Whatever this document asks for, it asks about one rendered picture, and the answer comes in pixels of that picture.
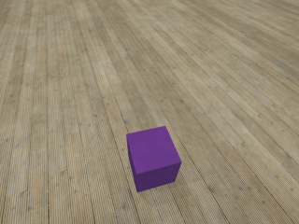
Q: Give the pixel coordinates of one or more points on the carton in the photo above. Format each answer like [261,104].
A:
[153,158]

